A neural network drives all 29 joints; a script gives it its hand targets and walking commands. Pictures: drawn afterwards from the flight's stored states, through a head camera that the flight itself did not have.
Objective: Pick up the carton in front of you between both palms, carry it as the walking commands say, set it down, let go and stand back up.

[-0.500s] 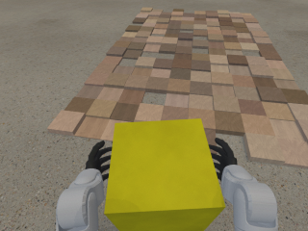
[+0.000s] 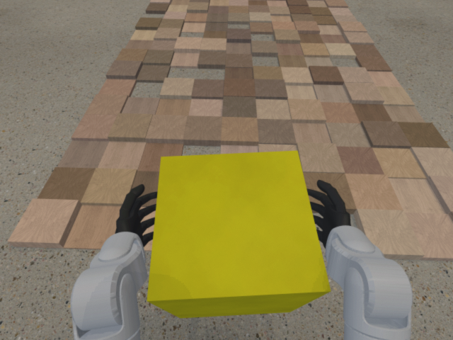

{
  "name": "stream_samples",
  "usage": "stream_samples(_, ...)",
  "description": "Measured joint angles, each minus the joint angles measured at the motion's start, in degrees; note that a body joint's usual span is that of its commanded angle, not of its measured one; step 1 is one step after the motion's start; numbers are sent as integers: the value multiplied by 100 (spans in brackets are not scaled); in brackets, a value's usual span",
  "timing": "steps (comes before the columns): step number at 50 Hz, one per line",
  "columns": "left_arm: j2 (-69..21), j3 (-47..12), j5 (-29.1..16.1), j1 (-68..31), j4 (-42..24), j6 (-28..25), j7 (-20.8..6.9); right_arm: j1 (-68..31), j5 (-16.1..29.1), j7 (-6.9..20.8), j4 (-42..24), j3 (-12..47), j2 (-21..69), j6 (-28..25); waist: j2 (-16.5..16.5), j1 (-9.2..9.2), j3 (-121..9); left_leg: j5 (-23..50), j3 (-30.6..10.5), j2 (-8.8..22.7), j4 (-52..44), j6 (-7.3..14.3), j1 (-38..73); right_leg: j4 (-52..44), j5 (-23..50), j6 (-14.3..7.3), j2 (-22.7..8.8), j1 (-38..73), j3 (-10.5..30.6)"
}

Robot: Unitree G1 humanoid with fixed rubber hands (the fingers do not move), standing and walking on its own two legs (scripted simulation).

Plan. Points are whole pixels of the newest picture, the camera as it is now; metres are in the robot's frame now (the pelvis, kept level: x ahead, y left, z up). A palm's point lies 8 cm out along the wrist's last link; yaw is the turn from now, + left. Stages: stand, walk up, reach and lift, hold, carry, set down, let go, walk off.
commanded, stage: carry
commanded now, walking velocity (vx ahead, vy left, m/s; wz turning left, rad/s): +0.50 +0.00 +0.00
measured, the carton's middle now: (232, 243) +0.28 -0.01 +0.03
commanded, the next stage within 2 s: none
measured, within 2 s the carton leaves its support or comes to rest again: neither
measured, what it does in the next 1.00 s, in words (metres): climbs: right foot, then left foot 0.04 m higher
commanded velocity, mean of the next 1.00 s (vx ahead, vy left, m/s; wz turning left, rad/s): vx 0.22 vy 0.00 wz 0.00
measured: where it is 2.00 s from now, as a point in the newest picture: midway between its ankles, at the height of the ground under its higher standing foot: (222, 190)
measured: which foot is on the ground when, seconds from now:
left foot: down 0.00-0.38, up 0.40-0.72, down 0.74-1.00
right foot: up 0.00-0.34, down 0.36-0.82, up 0.84-1.00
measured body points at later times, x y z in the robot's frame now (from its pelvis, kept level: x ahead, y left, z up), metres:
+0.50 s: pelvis +0.32 -0.04 -0.01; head +0.40 -0.05 +0.43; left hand +0.70 +0.14 +0.11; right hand +0.73 -0.16 +0.10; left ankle +0.19 +0.08 -0.62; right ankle +0.39 -0.09 -0.74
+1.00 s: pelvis +0.60 -0.02 +0.05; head +0.72 -0.04 +0.48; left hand +1.00 +0.10 +0.17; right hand +0.97 -0.20 +0.17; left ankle +0.60 +0.06 -0.69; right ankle +0.61 -0.13 -0.65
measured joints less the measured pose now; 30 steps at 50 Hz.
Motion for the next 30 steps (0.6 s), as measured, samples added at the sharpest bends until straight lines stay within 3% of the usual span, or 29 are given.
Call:
stream_samples(6, -75, 257, 36, -781, 175, 131, 50, -765, 64, -4, 156, -425, 70, 133, 63, 30, -191, -242, -177, 12, -710, -140, 916, -1504, 707, 119, -178, -1038, -177)
stream_samples(10, 205, 398, -43, -1567, 756, 277, 187, -1606, 118, -28, 847, -580, -159, 212, 51, 55, -293, -594, -258, -16, -854, -271, 1433, -2325, 1252, 140, -185, -1322, -328)
stream_samples(15, 530, 637, -257, -2473, 1723, 427, 284, -2533, 217, -167, 1830, -686, -445, 352, 98, 55, -352, -1341, -366, -18, -592, -504, 1936, -3209, 1488, -36, -5, -1177, -592)
stream_samples(18, 566, 827, -287, -3044, 2344, 379, 297, -2989, 255, -204, 2250, -862, -560, 407, 155, 141, -287, -2073, -403, 114, 423, -607, 1940, -3749, 1382, -180, 223, -664, -766)
stream_samples(20, 520, 921, -246, -3360, 2770, 206, 322, -3275, 308, -208, 2579, -977, -708, 340, 320, 345, -99, -1999, -732, 274, 2234, -521, 1272, -3166, 1088, -316, 339, -764, -813)
stream_samples(23, 478, 1050, -248, -3517, 3014, 108, 372, -3502, 295, -235, 2834, -1183, -669, 298, 319, 494, 264, -1728, -1338, 28, 4515, -323, -35, -3104, 635, -386, 419, -575, -771)
stream_samples(26, 425, 1197, -318, -3484, 2816, -16, 381, -3590, 186, -261, 2678, -1361, -453, 197, 234, 528, 582, -1371, -1447, 24, 4993, -260, -1066, -3496, 561, -393, 475, -211, -730)
stream_samples(30, 260, 1297, -308, -3363, 2429, -313, 354, -3506, 43, -160, 2299, -1465, -238, -110, 119, 523, 818, -1241, -1378, 59, 4530, -318, -2025, -3865, 357, -380, 467, 256, -669)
